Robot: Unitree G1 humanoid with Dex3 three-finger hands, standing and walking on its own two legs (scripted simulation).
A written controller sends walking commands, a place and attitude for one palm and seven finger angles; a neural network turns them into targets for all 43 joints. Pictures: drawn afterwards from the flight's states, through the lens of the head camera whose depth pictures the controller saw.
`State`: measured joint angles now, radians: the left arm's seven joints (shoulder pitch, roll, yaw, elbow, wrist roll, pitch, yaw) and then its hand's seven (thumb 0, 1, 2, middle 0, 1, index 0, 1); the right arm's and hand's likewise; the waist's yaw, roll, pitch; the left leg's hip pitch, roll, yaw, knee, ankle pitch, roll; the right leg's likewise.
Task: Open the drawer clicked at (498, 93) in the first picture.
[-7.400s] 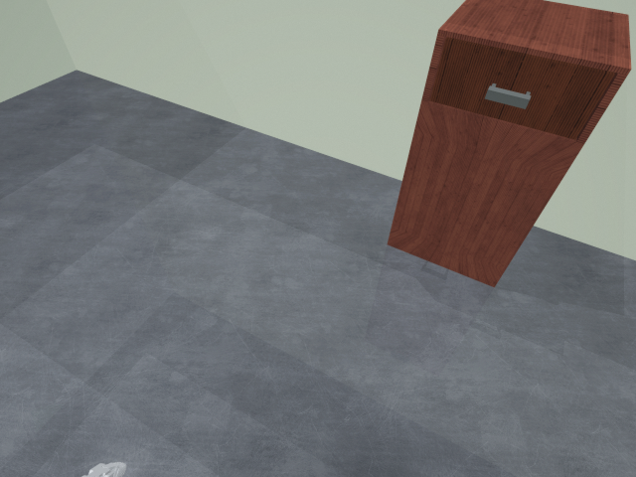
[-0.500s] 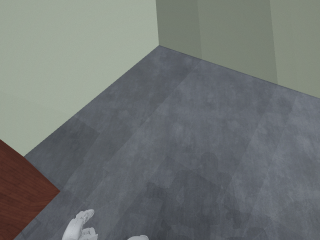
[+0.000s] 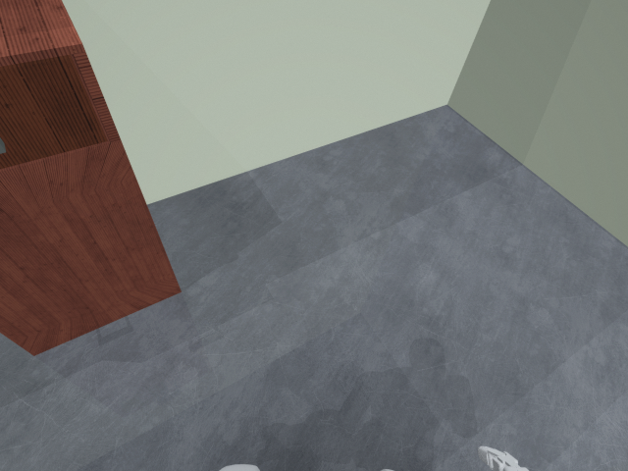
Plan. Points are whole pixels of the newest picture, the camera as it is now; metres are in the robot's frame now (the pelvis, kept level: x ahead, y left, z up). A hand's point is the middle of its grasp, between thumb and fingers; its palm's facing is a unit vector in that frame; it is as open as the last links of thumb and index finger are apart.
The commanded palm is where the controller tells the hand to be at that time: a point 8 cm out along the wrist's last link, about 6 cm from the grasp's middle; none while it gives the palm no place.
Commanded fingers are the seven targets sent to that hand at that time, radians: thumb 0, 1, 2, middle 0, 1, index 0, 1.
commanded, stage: turn to face it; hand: left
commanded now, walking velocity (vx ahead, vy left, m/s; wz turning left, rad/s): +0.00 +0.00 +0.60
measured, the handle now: out of the picture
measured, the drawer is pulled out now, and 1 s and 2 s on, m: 0.00 0.00 0.00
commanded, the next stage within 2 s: take the last steps up to it in 0.82 s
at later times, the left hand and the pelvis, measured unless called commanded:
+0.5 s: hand out of the picture +0.08 +0.20 -0.13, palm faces +0.26 -0.92 -0.28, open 7.4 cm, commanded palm none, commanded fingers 0.00 0.90 0.90 -0.20 -0.30 -0.20 -0.30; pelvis -0.01 -0.03 +0.01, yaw +16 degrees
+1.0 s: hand out of the picture -0.14 +0.17 -0.17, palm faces +0.55 -0.80 -0.24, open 7.4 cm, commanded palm none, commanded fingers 0.00 0.90 0.90 -0.20 -0.30 -0.20 -0.30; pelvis -0.03 -0.01 +0.00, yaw +31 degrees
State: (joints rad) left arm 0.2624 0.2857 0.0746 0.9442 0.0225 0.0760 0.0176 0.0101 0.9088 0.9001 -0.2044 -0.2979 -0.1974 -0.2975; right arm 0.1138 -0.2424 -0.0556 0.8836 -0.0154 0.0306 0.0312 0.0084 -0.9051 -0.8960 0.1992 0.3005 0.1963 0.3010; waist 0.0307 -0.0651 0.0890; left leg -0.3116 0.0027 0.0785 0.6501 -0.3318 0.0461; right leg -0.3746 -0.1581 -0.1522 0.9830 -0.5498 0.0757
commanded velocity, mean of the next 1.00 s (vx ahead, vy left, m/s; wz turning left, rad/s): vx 0.03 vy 0.00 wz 0.42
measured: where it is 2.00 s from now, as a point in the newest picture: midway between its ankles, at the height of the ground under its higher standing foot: outside the picture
